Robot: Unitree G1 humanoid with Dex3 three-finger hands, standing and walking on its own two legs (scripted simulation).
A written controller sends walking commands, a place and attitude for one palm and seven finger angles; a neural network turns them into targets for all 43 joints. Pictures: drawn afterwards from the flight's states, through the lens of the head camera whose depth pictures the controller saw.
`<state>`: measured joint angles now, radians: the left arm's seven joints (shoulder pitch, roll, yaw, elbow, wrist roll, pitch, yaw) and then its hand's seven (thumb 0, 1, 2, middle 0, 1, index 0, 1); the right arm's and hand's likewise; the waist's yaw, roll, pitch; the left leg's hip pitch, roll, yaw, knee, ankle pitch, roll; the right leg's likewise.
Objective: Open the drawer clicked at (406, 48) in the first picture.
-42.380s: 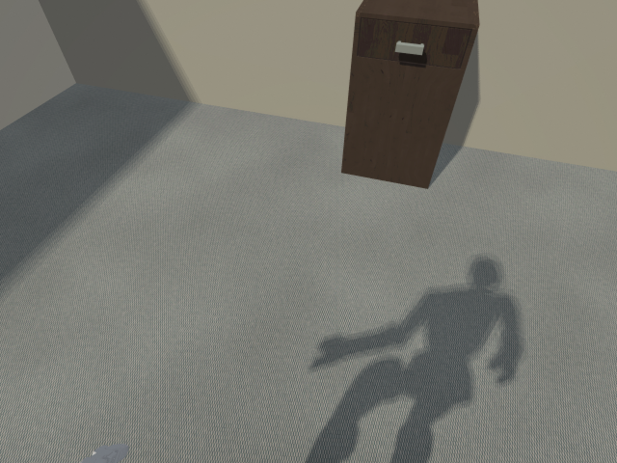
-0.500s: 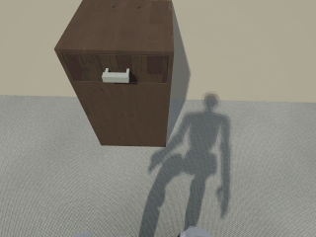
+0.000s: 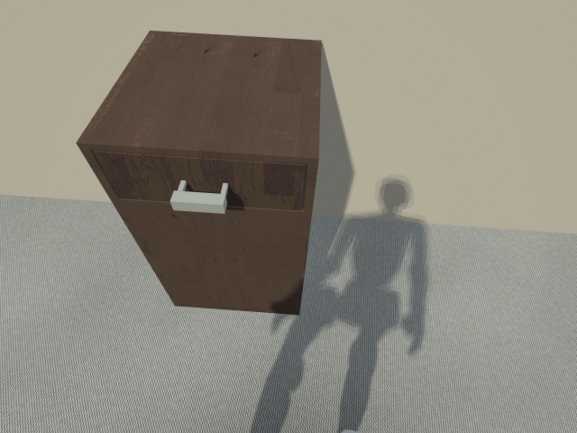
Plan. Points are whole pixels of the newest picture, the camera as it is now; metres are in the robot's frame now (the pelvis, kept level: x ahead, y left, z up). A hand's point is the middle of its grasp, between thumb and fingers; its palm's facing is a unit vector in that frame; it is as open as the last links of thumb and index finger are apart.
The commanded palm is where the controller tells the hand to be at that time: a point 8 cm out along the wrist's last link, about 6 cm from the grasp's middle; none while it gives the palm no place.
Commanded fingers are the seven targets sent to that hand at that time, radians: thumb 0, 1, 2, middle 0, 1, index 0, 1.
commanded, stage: come to a stop and stand still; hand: left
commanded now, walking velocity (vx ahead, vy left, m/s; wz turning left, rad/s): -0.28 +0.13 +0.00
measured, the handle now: (201, 194) +0.54 +0.21 -0.07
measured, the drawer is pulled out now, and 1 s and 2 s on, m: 0.00 0.00 0.00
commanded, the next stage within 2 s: look again from close up in 1.12 s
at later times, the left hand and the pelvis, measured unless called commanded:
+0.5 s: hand out of the picture +0.05 +0.22 -0.17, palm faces +0.07 -0.97 -0.23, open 7.4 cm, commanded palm none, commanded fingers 0.00 0.90 0.90 -0.20 -0.30 -0.20 -0.30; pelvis +0.00 +0.01 +0.01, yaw +1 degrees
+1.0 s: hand out of the picture +0.01 +0.16 -0.16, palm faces +0.00 -0.98 -0.21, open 7.3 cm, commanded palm none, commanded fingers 0.00 0.90 0.90 -0.20 -0.30 -0.20 -0.30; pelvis -0.02 -0.02 +0.01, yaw -1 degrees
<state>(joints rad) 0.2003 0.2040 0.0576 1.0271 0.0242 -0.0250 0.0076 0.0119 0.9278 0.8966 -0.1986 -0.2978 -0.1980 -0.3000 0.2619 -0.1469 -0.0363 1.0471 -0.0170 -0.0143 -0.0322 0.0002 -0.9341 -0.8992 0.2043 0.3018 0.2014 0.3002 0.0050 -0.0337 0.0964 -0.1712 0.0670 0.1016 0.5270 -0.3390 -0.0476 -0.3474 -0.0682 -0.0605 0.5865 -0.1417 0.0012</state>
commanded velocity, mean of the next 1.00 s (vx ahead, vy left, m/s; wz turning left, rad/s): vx -0.04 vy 0.03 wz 0.00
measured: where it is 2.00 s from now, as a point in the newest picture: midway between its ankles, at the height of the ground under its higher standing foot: outside the picture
